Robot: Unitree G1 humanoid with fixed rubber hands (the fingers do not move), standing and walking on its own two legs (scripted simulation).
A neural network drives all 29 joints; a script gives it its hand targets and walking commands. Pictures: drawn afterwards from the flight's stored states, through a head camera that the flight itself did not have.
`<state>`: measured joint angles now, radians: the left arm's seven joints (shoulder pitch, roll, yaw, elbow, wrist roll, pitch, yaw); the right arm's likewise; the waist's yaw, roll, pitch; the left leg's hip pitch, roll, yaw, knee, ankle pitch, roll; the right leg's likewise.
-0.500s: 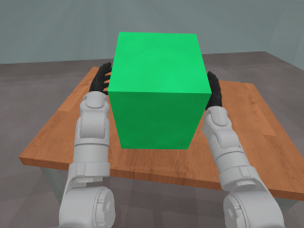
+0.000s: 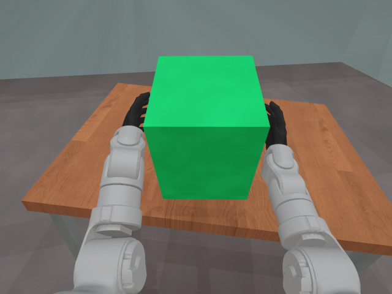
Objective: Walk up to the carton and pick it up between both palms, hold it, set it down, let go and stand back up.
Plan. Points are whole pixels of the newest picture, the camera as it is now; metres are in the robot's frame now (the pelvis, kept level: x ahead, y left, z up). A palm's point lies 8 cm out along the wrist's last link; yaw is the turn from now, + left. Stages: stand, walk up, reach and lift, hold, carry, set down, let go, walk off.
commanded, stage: set down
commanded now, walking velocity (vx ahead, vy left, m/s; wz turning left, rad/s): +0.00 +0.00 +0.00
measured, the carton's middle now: (204, 131) +0.41 -0.08 +0.16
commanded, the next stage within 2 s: none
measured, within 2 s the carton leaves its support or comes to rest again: neither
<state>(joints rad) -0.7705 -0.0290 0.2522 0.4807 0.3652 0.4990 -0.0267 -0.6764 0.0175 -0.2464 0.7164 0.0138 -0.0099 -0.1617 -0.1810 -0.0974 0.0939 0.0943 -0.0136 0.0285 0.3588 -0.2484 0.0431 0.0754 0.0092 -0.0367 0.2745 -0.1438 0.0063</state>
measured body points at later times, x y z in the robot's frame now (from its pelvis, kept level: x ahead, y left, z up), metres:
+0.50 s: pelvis +0.00 +0.00 +0.00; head -0.02 +0.03 +0.45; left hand +0.44 +0.06 +0.16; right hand +0.36 -0.23 +0.16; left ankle -0.01 +0.08 -0.75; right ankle +0.02 -0.12 -0.75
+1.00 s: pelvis +0.02 +0.01 +0.00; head +0.01 +0.04 +0.45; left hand +0.46 +0.05 +0.15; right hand +0.36 -0.23 +0.15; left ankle -0.01 +0.08 -0.75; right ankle +0.02 -0.12 -0.75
